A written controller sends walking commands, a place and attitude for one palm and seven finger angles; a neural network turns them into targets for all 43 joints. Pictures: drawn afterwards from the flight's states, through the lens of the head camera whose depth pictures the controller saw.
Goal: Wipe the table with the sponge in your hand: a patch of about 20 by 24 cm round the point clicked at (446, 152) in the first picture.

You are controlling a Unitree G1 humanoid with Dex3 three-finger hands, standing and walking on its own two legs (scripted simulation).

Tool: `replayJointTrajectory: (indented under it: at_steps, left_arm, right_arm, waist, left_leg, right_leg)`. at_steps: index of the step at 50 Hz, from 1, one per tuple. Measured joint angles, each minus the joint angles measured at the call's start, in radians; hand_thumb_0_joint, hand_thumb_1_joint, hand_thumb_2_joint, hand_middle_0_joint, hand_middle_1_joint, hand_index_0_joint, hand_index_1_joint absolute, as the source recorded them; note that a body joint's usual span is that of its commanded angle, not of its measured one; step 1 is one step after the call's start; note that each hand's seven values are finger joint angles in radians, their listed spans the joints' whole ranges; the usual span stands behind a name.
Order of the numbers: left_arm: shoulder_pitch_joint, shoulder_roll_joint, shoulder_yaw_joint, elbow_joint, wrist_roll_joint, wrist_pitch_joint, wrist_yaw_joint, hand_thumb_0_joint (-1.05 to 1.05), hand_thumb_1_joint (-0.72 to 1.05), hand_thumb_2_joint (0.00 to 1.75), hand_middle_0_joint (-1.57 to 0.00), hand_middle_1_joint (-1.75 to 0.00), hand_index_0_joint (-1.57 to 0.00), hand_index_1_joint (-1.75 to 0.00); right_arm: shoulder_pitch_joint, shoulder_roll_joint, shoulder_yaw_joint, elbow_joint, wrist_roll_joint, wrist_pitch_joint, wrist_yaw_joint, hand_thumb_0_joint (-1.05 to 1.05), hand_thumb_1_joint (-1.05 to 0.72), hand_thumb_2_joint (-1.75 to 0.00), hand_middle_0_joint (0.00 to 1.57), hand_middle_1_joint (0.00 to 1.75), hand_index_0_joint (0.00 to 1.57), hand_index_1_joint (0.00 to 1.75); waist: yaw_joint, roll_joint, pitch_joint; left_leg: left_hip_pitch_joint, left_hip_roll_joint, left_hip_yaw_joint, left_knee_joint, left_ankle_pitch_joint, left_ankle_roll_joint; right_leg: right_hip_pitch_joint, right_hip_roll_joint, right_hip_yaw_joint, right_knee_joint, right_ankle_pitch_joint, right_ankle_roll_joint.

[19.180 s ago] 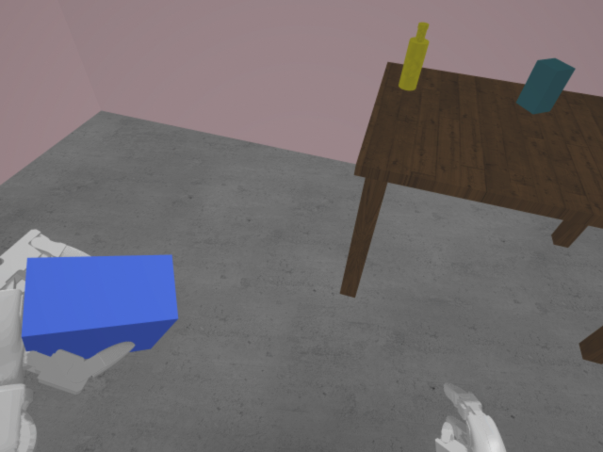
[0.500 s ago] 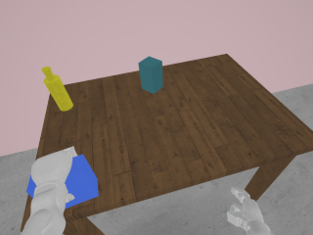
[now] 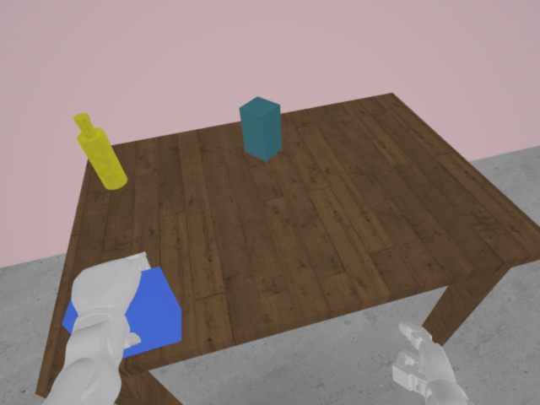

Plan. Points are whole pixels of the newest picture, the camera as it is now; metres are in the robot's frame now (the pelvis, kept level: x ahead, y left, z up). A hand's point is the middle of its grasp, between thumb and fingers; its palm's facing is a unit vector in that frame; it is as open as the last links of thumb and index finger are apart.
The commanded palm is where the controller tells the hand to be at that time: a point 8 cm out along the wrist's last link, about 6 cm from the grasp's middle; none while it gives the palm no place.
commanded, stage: move the sponge above the wiping area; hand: left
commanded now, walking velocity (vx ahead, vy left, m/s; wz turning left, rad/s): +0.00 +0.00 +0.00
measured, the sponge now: (133, 322) +0.23 +0.27 -0.03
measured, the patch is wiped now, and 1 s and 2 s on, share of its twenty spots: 0.00 0.00 0.00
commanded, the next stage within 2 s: lower the sponge onto the table in 1.24 s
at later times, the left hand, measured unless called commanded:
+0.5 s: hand (129, 305) +0.24 +0.26 +0.02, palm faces -0.07 -0.10 -0.99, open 10.6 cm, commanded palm +0.21 +0.28 +0.09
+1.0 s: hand (127, 296) +0.25 +0.26 +0.03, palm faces +0.02 -0.06 -1.00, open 10.5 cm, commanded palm +0.22 +0.28 +0.09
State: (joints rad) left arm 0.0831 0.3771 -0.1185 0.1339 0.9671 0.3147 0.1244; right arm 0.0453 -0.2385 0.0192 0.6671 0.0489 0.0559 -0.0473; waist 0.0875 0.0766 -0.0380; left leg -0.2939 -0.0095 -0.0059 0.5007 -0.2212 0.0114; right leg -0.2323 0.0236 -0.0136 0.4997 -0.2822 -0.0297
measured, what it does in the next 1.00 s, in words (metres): stands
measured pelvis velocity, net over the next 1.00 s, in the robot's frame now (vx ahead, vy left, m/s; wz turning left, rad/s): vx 0.00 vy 0.01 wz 0.00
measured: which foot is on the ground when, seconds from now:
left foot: down 0.00-1.00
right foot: down 0.00-1.00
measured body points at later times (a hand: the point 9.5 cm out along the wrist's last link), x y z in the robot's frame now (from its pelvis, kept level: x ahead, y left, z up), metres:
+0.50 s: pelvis +0.00 +0.00 +0.00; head +0.00 -0.02 +0.45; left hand +0.24 +0.26 +0.07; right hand +0.23 -0.21 -0.09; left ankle +0.03 +0.11 -0.74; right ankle -0.01 -0.10 -0.74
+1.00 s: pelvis +0.00 +0.01 +0.00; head +0.01 -0.01 +0.45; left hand +0.24 +0.26 +0.09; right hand +0.24 -0.20 -0.09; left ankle +0.03 +0.11 -0.74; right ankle -0.01 -0.10 -0.74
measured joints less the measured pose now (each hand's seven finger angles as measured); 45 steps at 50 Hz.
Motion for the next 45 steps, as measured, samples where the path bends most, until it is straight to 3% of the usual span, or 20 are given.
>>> replayJointTrajectory:
  at_steps: [3, 7, 12, 15, 18, 22, 27, 32, 35, 38, 42, 45]
  left_arm:
    - [0.05, 0.002, 0.006, -0.032, 0.015, -0.048, 0.004, 0.0, -0.53, 1.02, -0.68, -1.29, -0.7, -1.29]
    - [0.102, 0.024, 0.041, -0.078, 0.031, -0.094, 0.059, 0.0, -0.53, 1.02, -0.69, -1.29, -0.7, -1.29]
    - [0.065, 0.057, 0.089, -0.035, 0.005, -0.058, 0.091, 0.0, -0.53, 1.02, -0.69, -1.29, -0.7, -1.29]
    - [0.029, 0.061, 0.09, 0.001, -0.021, -0.027, 0.064, 0.0, -0.53, 1.02, -0.69, -1.29, -0.7, -1.29]
    - [0.005, 0.052, 0.063, 0.023, -0.029, -0.033, 0.024, 0.0, -0.53, 1.02, -0.68, -1.29, -0.7, -1.29]
    - [-0.004, 0.026, 0.013, 0.018, -0.001, -0.095, 0.0, 0.0, -0.53, 1.02, -0.68, -1.29, -0.7, -1.29]
    - [0.02, 0.007, 0.012, -0.042, 0.045, -0.15, 0.066, 0.0, -0.53, 1.02, -0.69, -1.29, -0.7, -1.29]
    - [0.025, 0.011, 0.051, -0.049, 0.024, -0.035, 0.119, 0.0, -0.53, 1.02, -0.69, -1.29, -0.7, -1.29]
    - [0.018, 0.019, 0.058, -0.021, -0.005, 0.056, 0.085, 0.0, -0.53, 1.02, -0.68, -1.29, -0.7, -1.29]
    - [0.023, 0.03, 0.046, -0.001, -0.023, 0.084, 0.025, 0.0, -0.53, 1.02, -0.68, -1.29, -0.69, -1.29]
    - [0.028, 0.034, 0.01, -0.006, -0.013, -0.005, -0.028, 0.0, -0.53, 1.02, -0.68, -1.29, -0.7, -1.29]
    - [0.033, 0.027, -0.014, -0.044, 0.018, -0.106, -0.005, 0.0, -0.53, 1.02, -0.69, -1.29, -0.7, -1.29]
  right_arm:
    - [0.011, -0.005, -0.007, -0.006, -0.012, 0.001, -0.001, 0.01, -0.91, -0.9, 0.2, 0.3, 0.2, 0.3]
    - [0.023, -0.014, -0.024, 0.001, -0.022, -0.003, -0.007, 0.01, -0.91, -0.9, 0.2, 0.3, 0.2, 0.3]
    - [0.016, -0.027, -0.035, 0.033, -0.008, -0.008, -0.017, 0.01, -0.91, -0.9, 0.2, 0.3, 0.2, 0.3]
    - [0.011, -0.03, -0.035, 0.037, 0.002, -0.016, -0.024, 0.01, -0.91, -0.9, 0.2, 0.3, 0.2, 0.3]
    - [0.007, -0.028, -0.032, 0.031, 0.003, -0.027, -0.027, 0.01, -0.91, -0.9, 0.2, 0.3, 0.2, 0.3]
    - [0.007, -0.016, -0.028, 0.017, -0.01, -0.04, -0.024, 0.01, -0.91, -0.9, 0.2, 0.3, 0.2, 0.3]
    - [0.008, 0.009, -0.024, 0.011, -0.023, -0.031, -0.012, 0.01, -0.91, -0.9, 0.2, 0.3, 0.2, 0.3]
    - [0.002, 0.012, -0.014, 0.023, -0.005, 0.002, 0.007, 0.01, -0.91, -0.9, 0.2, 0.3, 0.2, 0.3]
    - [-0.002, 0.001, -0.006, 0.023, 0.009, 0.019, 0.008, 0.01, -0.91, -0.9, 0.2, 0.3, 0.2, 0.3]
    - [-0.004, -0.013, -0.003, 0.012, 0.011, 0.019, -0.003, 0.01, -0.91, -0.9, 0.2, 0.3, 0.2, 0.3]
    - [0.003, -0.026, -0.015, 0.001, -0.006, -0.012, -0.02, 0.01, -0.91, -0.9, 0.2, 0.3, 0.2, 0.3]
    - [0.007, -0.022, -0.027, 0.0, -0.025, -0.037, -0.028, 0.01, -0.91, -0.9, 0.2, 0.3, 0.2, 0.3]
  waist:
    - [0.005, -0.008, 0.008]
    - [0.021, -0.011, 0.016]
    - [0.03, -0.006, 0.021]
    - [0.025, -0.002, 0.02]
    - [0.021, 0.001, 0.019]
    - [0.02, -0.002, 0.02]
    - [0.022, -0.009, 0.012]
    - [0.021, -0.006, 0.002]
    - [0.017, -0.005, 0.003]
    - [0.013, -0.006, 0.013]
    - [0.025, -0.01, 0.03]
    - [0.037, -0.011, 0.034]
  left_leg:
    - [0.005, 0.006, 0.006, 0.005, -0.007, -0.002]
    - [0.009, 0.014, 0.009, 0.016, -0.016, -0.005]
    - [0.011, 0.013, -0.002, 0.016, -0.013, -0.006]
    - [0.006, 0.007, -0.012, 0.012, -0.006, -0.004]
    - [-0.001, 0.002, -0.017, 0.011, -0.001, -0.001]
    - [-0.01, -0.001, -0.014, 0.015, -0.001, 0.002]
    - [-0.008, 0.004, 0.005, 0.014, -0.007, 0.002]
    - [0.009, 0.005, 0.016, -0.002, -0.004, 0.002]
    - [0.016, 0.0, 0.009, -0.011, 0.001, 0.004]
    - [0.014, -0.004, -0.004, -0.008, 0.004, 0.007]
    - [0.001, -0.007, -0.019, 0.013, -0.003, 0.009]
    - [-0.012, -0.006, -0.02, 0.032, -0.012, 0.008]
  right_leg:
    - [0.003, 0.006, 0.007, 0.002, -0.002, -0.003]
    - [0.011, 0.014, 0.011, 0.002, -0.003, -0.007]
    - [0.019, 0.014, 0.0, -0.004, -0.001, -0.007]
    - [0.019, 0.009, -0.011, -0.009, 0.003, -0.004]
    - [0.014, 0.004, -0.016, -0.01, 0.005, -0.001]
    - [0.003, 0.001, -0.013, -0.005, 0.004, 0.001]
    - [-0.004, 0.004, 0.007, -0.002, 0.004, 0.002]
    - [0.008, 0.005, 0.018, -0.012, 0.008, 0.004]
    - [0.017, 0.001, 0.011, -0.019, 0.009, 0.006]
    - [0.023, -0.003, -0.002, -0.022, 0.009, 0.007]
    - [0.021, -0.005, -0.018, -0.014, 0.004, 0.007]
    - [0.012, -0.003, -0.018, -0.003, -0.001, 0.007]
